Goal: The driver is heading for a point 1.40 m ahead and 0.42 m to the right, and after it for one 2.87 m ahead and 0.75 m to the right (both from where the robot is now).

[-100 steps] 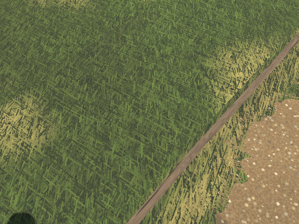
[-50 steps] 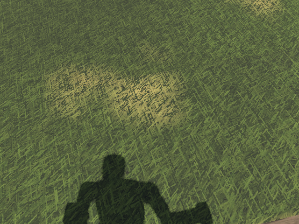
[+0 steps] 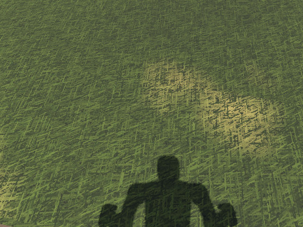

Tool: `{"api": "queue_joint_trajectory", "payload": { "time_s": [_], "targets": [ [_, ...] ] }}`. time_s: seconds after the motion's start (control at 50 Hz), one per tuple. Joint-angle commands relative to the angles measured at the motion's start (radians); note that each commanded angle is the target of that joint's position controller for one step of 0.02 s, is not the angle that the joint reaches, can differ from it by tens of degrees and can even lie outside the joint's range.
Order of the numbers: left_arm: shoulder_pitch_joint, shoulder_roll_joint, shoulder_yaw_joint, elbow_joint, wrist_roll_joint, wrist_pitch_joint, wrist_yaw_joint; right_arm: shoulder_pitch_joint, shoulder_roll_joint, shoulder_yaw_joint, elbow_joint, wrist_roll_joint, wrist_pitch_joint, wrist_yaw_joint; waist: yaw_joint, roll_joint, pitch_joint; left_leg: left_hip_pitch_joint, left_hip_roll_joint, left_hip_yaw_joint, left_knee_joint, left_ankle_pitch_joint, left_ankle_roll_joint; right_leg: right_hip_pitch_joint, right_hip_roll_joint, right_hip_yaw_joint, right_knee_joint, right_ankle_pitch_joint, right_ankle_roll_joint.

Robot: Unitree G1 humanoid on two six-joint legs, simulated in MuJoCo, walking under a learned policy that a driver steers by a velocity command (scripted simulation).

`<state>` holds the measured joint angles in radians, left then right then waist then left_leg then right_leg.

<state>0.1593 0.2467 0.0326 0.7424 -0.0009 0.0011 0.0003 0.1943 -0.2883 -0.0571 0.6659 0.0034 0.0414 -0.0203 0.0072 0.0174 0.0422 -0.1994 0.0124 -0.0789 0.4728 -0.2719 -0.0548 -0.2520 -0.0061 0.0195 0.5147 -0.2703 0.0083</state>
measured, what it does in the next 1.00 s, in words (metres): walks ahead: left foot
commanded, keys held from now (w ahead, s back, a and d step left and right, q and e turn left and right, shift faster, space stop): no key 0.32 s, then w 0.68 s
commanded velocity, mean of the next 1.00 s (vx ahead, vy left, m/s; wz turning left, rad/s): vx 0.23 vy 0.00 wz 0.02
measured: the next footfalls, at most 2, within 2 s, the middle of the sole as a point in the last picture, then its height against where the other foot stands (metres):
left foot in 1.00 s outside the picture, level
right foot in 1.54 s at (191, 180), level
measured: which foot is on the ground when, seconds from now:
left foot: down 0.00-0.54, up 0.56-0.98, down 1.00-1.00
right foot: down 0.00-1.00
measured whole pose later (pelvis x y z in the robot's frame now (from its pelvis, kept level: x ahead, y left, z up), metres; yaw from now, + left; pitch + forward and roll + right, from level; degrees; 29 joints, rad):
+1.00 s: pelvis +0.24 +0.02 -0.02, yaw -1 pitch +2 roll +0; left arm 0.50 0.28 0.04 0.91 -0.01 -0.04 0.01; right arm -0.02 -0.24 -0.03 0.62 0.02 -0.09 0.05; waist 0.09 0.01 0.04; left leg -0.51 -0.01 0.04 0.52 -0.05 0.07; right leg 0.14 -0.03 0.00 0.36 -0.49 0.00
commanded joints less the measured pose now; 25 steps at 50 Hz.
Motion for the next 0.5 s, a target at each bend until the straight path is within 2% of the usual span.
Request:
{"api": "queue_joint_trajectory", "payload": {
  "time_s": [0.02,0.04,0.06,0.08,0.12,0.32,0.34,0.36,0.38,0.42,0.44,0.46,0.48,0.5],
  "targets": [
    [0.070,0.105,0.020,-0.049,0.024,-0.038,-0.013,-0.010,-0.172,-0.038,-0.055,-0.018,-0.012,-0.008,0.070,0.089,-0.152,0.136,0.101,-0.080,-0.026,0.333,0.094,0.010,-0.050,0.035,-0.084,0.119,-0.019],
    [0.015,0.122,0.018,-0.044,0.029,-0.041,-0.013,-0.021,-0.111,-0.028,-0.063,-0.019,-0.015,0.003,0.022,0.074,-0.134,0.061,0.077,-0.075,-0.040,0.188,0.111,0.056,-0.035,0.009,-0.063,0.078,0.018],
    [-0.023,0.133,0.022,-0.047,0.023,-0.039,-0.013,-0.020,-0.084,-0.019,-0.057,-0.026,-0.020,0.007,0.010,0.051,-0.099,0.026,0.066,-0.075,-0.055,0.127,0.103,0.052,-0.031,0.004,-0.050,0.080,0.026],
    [-0.032,0.125,0.020,-0.044,0.018,-0.033,-0.008,-0.019,-0.091,-0.018,-0.052,-0.029,-0.025,0.007,0.009,0.045,-0.079,0.001,0.057,-0.070,-0.060,0.113,0.092,0.051,-0.034,0.003,-0.041,0.097,0.021],
    [-0.015,0.123,0.020,-0.042,0.015,-0.022,-0.001,-0.009,-0.087,-0.014,-0.043,-0.024,-0.039,0.006,0.014,0.066,-0.046,-0.026,0.052,-0.066,-0.057,0.134,0.084,0.043,-0.037,0.009,-0.038,0.126,0.015],
    [0.022,0.121,0.022,0.019,0.009,-0.017,0.018,0.016,-0.060,0.001,-0.013,-0.017,-0.052,-0.001,0.009,0.008,-0.038,-0.029,0.033,-0.057,-0.039,0.153,0.085,0.053,-0.040,0.011,-0.037,0.153,0.035],
    [0.038,0.114,0.020,0.030,0.009,-0.015,0.020,0.033,-0.060,0.000,-0.003,-0.016,-0.050,-0.003,0.008,0.016,-0.061,-0.017,0.026,-0.053,-0.049,0.065,0.091,0.058,-0.024,-0.009,-0.025,0.080,0.036],
    [0.042,0.112,0.021,0.037,0.005,-0.014,0.022,0.044,-0.075,-0.005,0.003,-0.012,-0.046,-0.005,0.001,0.034,-0.052,-0.020,0.026,-0.067,-0.067,-0.087,0.110,0.028,0.006,-0.042,0.012,-0.035,0.033],
    [0.036,0.109,0.021,0.037,0.000,-0.017,0.023,0.060,-0.100,-0.014,0.005,-0.006,-0.041,-0.005,-0.014,0.069,-0.023,-0.033,0.051,-0.117,-0.107,-0.286,0.142,-0.032,0.032,-0.074,0.069,-0.137,0.027],
    [-0.005,0.103,0.022,0.010,-0.014,-0.038,0.020,0.101,-0.137,-0.023,0.013,0.000,-0.044,-0.004,-0.040,0.158,0.061,-0.055,0.171,-0.308,-0.229,-0.548,0.229,-0.172,0.037,-0.088,0.193,-0.199,0.004],
    [-0.021,0.104,0.023,-0.002,-0.021,-0.054,0.016,0.115,-0.142,-0.025,0.019,0.006,-0.052,-0.005,-0.045,0.175,0.098,-0.079,0.215,-0.381,-0.257,-0.563,0.260,-0.199,0.017,-0.059,0.232,-0.206,-0.019],
    [-0.014,0.102,0.025,-0.005,-0.027,-0.070,0.010,0.111,-0.138,-0.023,0.023,0.010,-0.062,-0.005,-0.033,0.185,0.111,-0.080,0.237,-0.406,-0.261,-0.529,0.273,-0.212,-0.003,-0.037,0.238,-0.221,-0.044],
    [0.013,0.098,0.025,0.003,-0.032,-0.084,0.000,0.090,-0.127,-0.021,0.022,0.015,-0.068,-0.005,-0.013,0.191,0.105,-0.075,0.236,-0.385,-0.245,-0.478,0.268,-0.186,-0.014,-0.031,0.189,-0.231,-0.069],
    [0.076,0.092,0.025,0.029,-0.034,-0.096,-0.010,0.044,-0.115,-0.017,0.013,0.022,-0.067,-0.003,0.027,0.174,0.087,-0.113,0.205,-0.321,-0.213,-0.425,0.241,-0.070,-0.009,-0.043,0.071,-0.182,-0.093]
  ]
}}
Velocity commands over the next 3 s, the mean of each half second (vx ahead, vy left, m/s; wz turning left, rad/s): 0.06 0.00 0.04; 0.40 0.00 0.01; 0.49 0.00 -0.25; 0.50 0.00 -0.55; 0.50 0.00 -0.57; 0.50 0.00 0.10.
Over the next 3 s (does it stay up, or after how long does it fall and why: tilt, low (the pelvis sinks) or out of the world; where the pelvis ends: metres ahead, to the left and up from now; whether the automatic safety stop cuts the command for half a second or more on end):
stays up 1.17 -0.39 -0.01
